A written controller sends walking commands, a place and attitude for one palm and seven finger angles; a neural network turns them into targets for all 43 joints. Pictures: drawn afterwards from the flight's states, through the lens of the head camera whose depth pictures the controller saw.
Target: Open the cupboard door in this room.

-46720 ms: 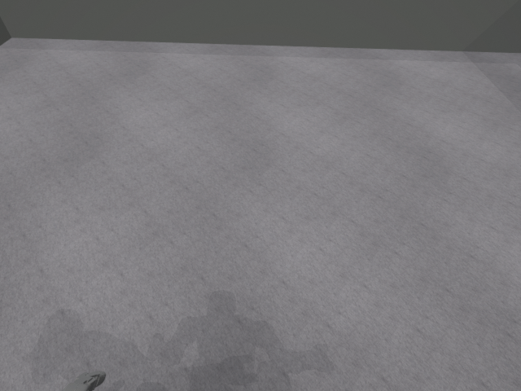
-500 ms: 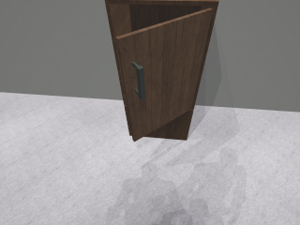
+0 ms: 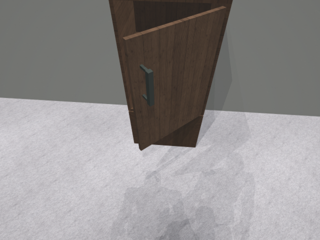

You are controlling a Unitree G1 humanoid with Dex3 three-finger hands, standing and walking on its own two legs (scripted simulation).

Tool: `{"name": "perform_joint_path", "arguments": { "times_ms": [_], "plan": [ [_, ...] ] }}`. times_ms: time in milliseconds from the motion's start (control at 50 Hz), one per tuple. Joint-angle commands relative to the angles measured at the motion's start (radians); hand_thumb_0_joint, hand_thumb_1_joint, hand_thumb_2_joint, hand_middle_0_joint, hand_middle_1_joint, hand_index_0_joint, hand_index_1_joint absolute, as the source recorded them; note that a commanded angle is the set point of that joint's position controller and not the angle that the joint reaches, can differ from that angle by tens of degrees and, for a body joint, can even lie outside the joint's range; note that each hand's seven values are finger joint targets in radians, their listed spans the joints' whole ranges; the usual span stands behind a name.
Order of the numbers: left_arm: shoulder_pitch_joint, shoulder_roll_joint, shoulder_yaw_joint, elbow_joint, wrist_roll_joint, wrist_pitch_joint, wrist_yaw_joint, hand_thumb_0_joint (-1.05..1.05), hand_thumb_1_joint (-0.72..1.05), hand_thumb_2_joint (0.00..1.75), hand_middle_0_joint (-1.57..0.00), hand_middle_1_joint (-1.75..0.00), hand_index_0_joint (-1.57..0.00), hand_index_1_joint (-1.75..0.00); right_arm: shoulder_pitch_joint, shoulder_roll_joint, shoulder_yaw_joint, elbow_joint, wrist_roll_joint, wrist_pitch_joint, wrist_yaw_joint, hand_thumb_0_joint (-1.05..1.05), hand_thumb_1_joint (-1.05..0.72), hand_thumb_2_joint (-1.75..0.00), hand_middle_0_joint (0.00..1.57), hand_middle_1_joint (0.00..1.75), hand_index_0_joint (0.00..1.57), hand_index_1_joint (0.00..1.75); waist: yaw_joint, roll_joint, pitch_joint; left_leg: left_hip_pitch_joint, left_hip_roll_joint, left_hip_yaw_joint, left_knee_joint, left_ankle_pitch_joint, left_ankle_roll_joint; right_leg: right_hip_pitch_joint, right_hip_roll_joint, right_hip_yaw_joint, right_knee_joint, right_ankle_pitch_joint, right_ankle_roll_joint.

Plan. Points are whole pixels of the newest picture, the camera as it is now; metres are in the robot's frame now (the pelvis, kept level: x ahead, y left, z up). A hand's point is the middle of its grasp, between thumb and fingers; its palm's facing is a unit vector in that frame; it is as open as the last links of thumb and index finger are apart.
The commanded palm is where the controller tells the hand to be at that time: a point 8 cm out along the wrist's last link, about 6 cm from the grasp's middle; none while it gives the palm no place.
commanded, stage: look to check the result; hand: left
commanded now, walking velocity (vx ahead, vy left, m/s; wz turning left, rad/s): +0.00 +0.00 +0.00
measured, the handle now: (146, 85) +0.59 +0.08 +0.04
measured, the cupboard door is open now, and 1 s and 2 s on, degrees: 41 41 41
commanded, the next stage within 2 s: walk to a spot facing it in 0.40 s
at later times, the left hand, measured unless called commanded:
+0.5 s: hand out of the picture +0.05 +0.20 -0.17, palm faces +0.01 -0.97 -0.24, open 7.4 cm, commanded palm none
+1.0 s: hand out of the picture +0.10 +0.16 -0.18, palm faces -0.12 -0.95 -0.28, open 7.4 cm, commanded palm none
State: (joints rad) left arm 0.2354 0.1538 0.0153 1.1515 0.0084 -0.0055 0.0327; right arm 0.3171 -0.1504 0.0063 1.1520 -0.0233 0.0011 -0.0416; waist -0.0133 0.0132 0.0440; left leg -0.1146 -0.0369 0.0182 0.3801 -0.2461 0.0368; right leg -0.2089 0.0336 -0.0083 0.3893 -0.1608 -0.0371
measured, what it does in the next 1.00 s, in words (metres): stands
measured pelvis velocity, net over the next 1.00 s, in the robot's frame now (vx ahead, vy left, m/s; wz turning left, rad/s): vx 0.02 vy -0.04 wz -0.21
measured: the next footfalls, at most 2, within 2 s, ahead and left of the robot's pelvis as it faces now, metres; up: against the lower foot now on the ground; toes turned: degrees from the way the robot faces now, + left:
left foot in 1.34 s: +0.14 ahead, +0.08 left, +0.00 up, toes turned -26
right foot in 1.72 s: +0.02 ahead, -0.16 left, +0.00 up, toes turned -43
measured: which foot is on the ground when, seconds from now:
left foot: down 0.00-0.94, up 0.96-1.00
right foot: down 0.00-1.00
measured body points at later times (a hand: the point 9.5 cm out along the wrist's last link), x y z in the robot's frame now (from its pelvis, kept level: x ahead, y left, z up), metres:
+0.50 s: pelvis +0.01 +0.01 +0.00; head +0.03 +0.00 +0.45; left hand +0.05 +0.25 -0.15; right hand +0.03 -0.24 -0.16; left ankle -0.03 +0.09 -0.74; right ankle +0.03 -0.10 -0.74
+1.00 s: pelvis +0.02 -0.04 -0.02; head +0.07 -0.07 +0.42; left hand +0.11 +0.21 -0.16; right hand +0.02 -0.29 -0.19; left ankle -0.02 +0.10 -0.70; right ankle +0.01 -0.14 -0.75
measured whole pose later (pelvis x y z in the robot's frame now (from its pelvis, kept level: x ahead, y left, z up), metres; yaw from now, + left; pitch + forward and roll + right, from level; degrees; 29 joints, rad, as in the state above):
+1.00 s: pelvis +0.02 -0.04 -0.02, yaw -12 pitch +0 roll +1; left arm 0.21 0.19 0.08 0.97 0.02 0.02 0.01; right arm 0.18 -0.22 -0.05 1.00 -0.02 0.06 -0.03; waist 0.02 0.04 0.13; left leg -0.31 0.05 0.07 0.94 -0.55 -0.02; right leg -0.32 0.03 0.03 0.66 -0.34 -0.04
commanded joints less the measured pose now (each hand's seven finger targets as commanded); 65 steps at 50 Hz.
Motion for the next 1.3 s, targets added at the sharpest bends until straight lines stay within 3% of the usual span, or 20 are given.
{"name": "perform_joint_path", "arguments": {
  "times_ms": [0, 500, 580, 680, 720, 740, 780, 840, 860, 880, 900, 920, 940, 960, 980, 1020, 1080, 1200, 1240, 1280],
  "plan": [
    [0.034, 0.118, 0.019, -0.032, 0.0, -0.013, 0.004, 0.0, 0.9, 0.9, -0.2, -0.3, -0.2, -0.3, 0.049, -0.107, -0.021, -0.03, 0.005, -0.018, -0.003, 0.0, -0.9, -0.9, 0.2, 0.3, 0.2, 0.3, 0.007, -0.004, 0.023, -0.083, 0.133, -0.108, -0.089, 0.085, 0.009, 0.041, -0.121, 0.11, -0.052, 0.052, -0.019],
    [-0.044, 0.198, 0.029, -0.054, 0.002, -0.024, -0.003, 0.0, 0.9, 0.9, -0.2, -0.3, -0.2, -0.3, -0.07, -0.201, -0.034, -0.052, 0.005, -0.026, 0.003, 0.0, -0.9, -0.9, 0.2, 0.3, 0.2, 0.3, 0.005, -0.013, -0.02, -0.015, 0.139, -0.115, -0.098, 0.188, 0.006, 0.07, -0.132, 0.113, -0.049, 0.154, -0.019],
    [-0.024, 0.156, 0.034, -0.064, 0.003, 0.004, -0.002, 0.0, 0.9, 0.9, -0.2, -0.3, -0.2, -0.3, -0.029, -0.146, -0.033, -0.054, 0.004, -0.006, -0.006, 0.0, -0.9, -0.9, 0.2, 0.3, 0.2, 0.3, -0.003, -0.007, -0.019, 0.021, 0.154, -0.064, -0.03, 0.204, -0.004, -0.002, -0.124, 0.133, 0.013, 0.235, -0.015],
    [-0.048, 0.17, 0.06, -0.139, 0.011, 0.032, -0.018, 0.0, 0.9, 0.9, -0.2, -0.3, -0.2, -0.3, -0.046, -0.21, -0.068, -0.12, -0.002, 0.012, -0.015, 0.0, -0.9, -0.9, 0.2, 0.3, 0.2, 0.3, -0.003, 0.047, 0.01, 0.03, 0.259, -0.122, -0.039, 0.162, 0.048, -0.155, -0.056, 0.113, 0.174, 0.109, -0.002],
    [-0.058, 0.157, 0.071, -0.17, 0.012, 0.043, -0.024, 0.0, 0.9, 0.9, -0.2, -0.3, -0.2, -0.3, -0.053, -0.226, -0.079, -0.143, -0.007, 0.009, -0.018, 0.0, -0.9, -0.9, 0.2, 0.3, 0.2, 0.3, -0.002, 0.118, 0.021, 0.027, 0.375, -0.194, -0.086, 0.262, 0.133, -0.235, -0.016, 0.071, 0.408, -0.203, 0.014],
    [-0.064, 0.155, 0.077, -0.185, 0.012, 0.049, -0.025, 0.0, 0.9, 0.9, -0.2, -0.3, -0.2, -0.3, -0.058, -0.229, -0.08, -0.152, -0.012, 0.007, -0.019, 0.0, -0.9, -0.9, 0.2, 0.3, 0.2, 0.3, 0.001, 0.138, 0.031, 0.03, 0.414, -0.202, -0.09, 0.336, 0.169, -0.279, -0.025, 0.068, 0.521, -0.306, 0.024],
    [-0.063, 0.146, 0.085, -0.205, 0.01, 0.05, -0.029, 0.0, 0.9, 0.9, -0.2, -0.3, -0.2, -0.3, -0.086, -0.218, -0.082, -0.181, -0.016, 0.003, -0.021, 0.0, -0.9, -0.9, 0.2, 0.3, 0.2, 0.3, 0.017, 0.087, 0.028, 0.024, 0.434, -0.169, -0.052, 0.424, 0.185, -0.291, -0.063, 0.089, 0.573, -0.339, 0.027],
    [-0.004, 0.121, 0.083, -0.213, 0.011, 0.044, -0.04, 0.0, 0.9, 0.9, -0.2, -0.3, -0.2, -0.3, -0.13, -0.234, -0.088, -0.208, -0.018, 0.005, -0.015, 0.0, -0.9, -0.9, 0.2, 0.3, 0.2, 0.3, 0.042, 0.079, 0.003, 0.001, 0.368, -0.029, 0.053, 0.475, 0.107, -0.141, -0.06, 0.006, 0.373, -0.254, 0.028],
    [0.047, 0.127, 0.088, -0.204, 0.011, 0.038, -0.043, 0.0, 0.9, 0.9, -0.2, -0.3, -0.2, -0.3, -0.144, -0.24, -0.093, -0.215, -0.011, 0.008, -0.012, 0.0, -0.9, -0.9, 0.2, 0.3, 0.2, 0.3, 0.065, 0.046, -0.022, -0.02, 0.338, 0.015, 0.131, 0.42, 0.07, -0.069, -0.053, -0.001, 0.275, -0.15, 0.027],
    [0.102, 0.155, 0.097, -0.192, 0.015, 0.03, -0.041, 0.0, 0.9, 0.9, -0.2, -0.3, -0.2, -0.3, -0.145, -0.235, -0.096, -0.224, -0.003, 0.012, -0.009, 0.0, -0.9, -0.9, 0.2, 0.3, 0.2, 0.3, 0.09, -0.046, -0.03, -0.089, 0.267, 0.061, 0.273, 0.304, 0.02, 0.032, -0.061, 0.053, 0.114, 0.053, 0.008],
    [0.143, 0.262, 0.117, -0.191, 0.028, 0.015, -0.025, 0.0, 0.9, 0.9, -0.2, -0.3, -0.2, -0.3, -0.131, -0.174, -0.092, -0.255, 0.014, 0.016, -0.003, 0.0, -0.9, -0.9, 0.2, 0.3, 0.2, 0.3, 0.093, -0.354, -0.06, -0.29, 0.105, 0.151, 0.519, -0.088, -0.057, 0.144, -0.289, 0.438, -0.043, 0.334, -0.084],
    [0.17, 0.301, 0.122, -0.188, 0.011, 0.015, -0.014, 0.0, 0.9, 0.9, -0.2, -0.3, -0.2, -0.3, -0.176, -0.164, -0.086, -0.277, 0.016, 0.027, 0.004, 0.0, -0.9, -0.9, 0.2, 0.3, 0.2, 0.3, 0.113, -0.369, -0.044, -0.365, 0.038, 0.055, 0.71, -0.425, -0.072, 0.114, -0.393, 0.585, -0.089, 0.476, -0.182],
    [0.14, 0.3, 0.121, -0.2, 0.009, 0.017, -0.007, 0.0, 0.9, 0.9, -0.2, -0.3, -0.2, -0.3, -0.171, -0.168, -0.085, -0.276, 0.016, 0.034, 0.009, 0.0, -0.9, -0.9, 0.2, 0.3, 0.2, 0.3, 0.087, -0.292, -0.027, -0.392, 0.073, -0.029, 0.787, -0.383, -0.061, 0.083, -0.375, 0.556, -0.091, 0.268, -0.221],
    [0.094, 0.266, 0.123, -0.222, 0.011, 0.023, -0.001, 0.0, 0.9, 0.9, -0.2, -0.3, -0.2, -0.3, -0.215, -0.148, -0.089, -0.287, 0.012, 0.032, 0.013, 0.0, -0.9, -0.9, 0.2, 0.3, 0.2, 0.3, 0.079, -0.148, 0.013, -0.426, 0.083, -0.037, 0.799, -0.336, -0.06, 0.034, -0.34, 0.549, -0.086, 0.184, -0.22],
    [0.049, 0.261, 0.121, -0.235, 0.018, 0.022, 0.003, 0.0, 0.9, 0.9, -0.2, -0.3, -0.2, -0.3, -0.223, -0.142, -0.086, -0.287, 0.013, 0.03, 0.012, 0.0, -0.9, -0.9, 0.2, 0.3, 0.2, 0.3, 0.056, -0.179, -0.015, -0.44, 0.098, -0.058, 0.79, -0.3, -0.066, 0.046, -0.307, 0.535, -0.058, 0.199, -0.213],
    [0.031, 0.244, 0.115, -0.248, 0.017, 0.014, 0.002, 0.0, 0.9, 0.9, -0.2, -0.3, -0.2, -0.3, -0.219, -0.134, -0.082, -0.287, 0.015, 0.028, 0.014, 0.0, -0.9, -0.9, 0.2, 0.3, 0.2, 0.3, 0.043, -0.137, -0.062, -0.395, 0.09, -0.049, 0.728, -0.245, -0.08, 0.059, -0.257, 0.444, -0.027, 0.316, -0.186],
    [0.054, 0.257, 0.116, -0.252, 0.019, 0.014, -0.003, 0.0, 0.9, 0.9, -0.2, -0.3, -0.2, -0.3, -0.22, -0.111, -0.08, -0.289, 0.019, 0.028, 0.017, 0.0, -0.9, -0.9, 0.2, 0.3, 0.2, 0.3, 0.047, -0.095, -0.107, -0.349, 0.063, -0.021, 0.616, -0.194, -0.09, 0.081, -0.218, 0.411, -0.014, 0.339, -0.165],
    [0.061, 0.26, 0.124, -0.266, 0.022, 0.022, -0.008, 0.0, 0.9, 0.9, -0.2, -0.3, -0.2, -0.3, -0.247, -0.126, -0.082, -0.328, 0.027, 0.011, 0.004, 0.0, -0.9, -0.9, 0.2, 0.3, 0.2, 0.3, 0.056, -0.176, -0.114, -0.33, 0.036, -0.034, 0.422, -0.205, -0.087, 0.14, -0.199, 0.465, 0.027, 0.465, -0.157],
    [0.03, 0.259, 0.125, -0.276, 0.019, 0.027, -0.009, 0.0, 0.9, 0.9, -0.2, -0.3, -0.2, -0.3, -0.215, -0.135, -0.082, -0.324, 0.03, 0.007, 0.0, 0.0, -0.9, -0.9, 0.2, 0.3, 0.2, 0.3, 0.032, -0.181, -0.113, -0.25, 0.028, -0.039, 0.298, -0.157, -0.083, 0.089, -0.18, 0.474, 0.053, 0.477, -0.132],
    [-0.021, 0.243, 0.119, -0.295, 0.01, 0.031, -0.01, 0.0, 0.9, 0.9, -0.2, -0.3, -0.2, -0.3, -0.129, -0.159, -0.087, -0.3, 0.03, -0.003, -0.006, 0.0, -0.9, -0.9, 0.2, 0.3, 0.2, 0.3, -0.018, -0.146, -0.13, -0.026, 0.049, -0.042, 0.067, 0.009, -0.077, -0.05, -0.128, 0.43, 0.116, 0.374, -0.06]
  ]
}}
